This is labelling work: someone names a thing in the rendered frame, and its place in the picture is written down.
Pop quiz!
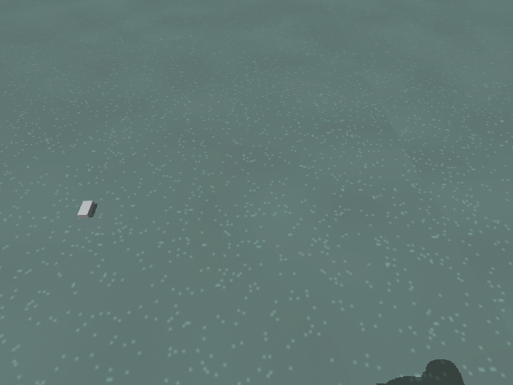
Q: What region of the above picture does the small box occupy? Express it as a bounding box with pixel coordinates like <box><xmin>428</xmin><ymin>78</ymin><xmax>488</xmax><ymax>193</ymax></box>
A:
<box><xmin>77</xmin><ymin>201</ymin><xmax>95</xmax><ymax>218</ymax></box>

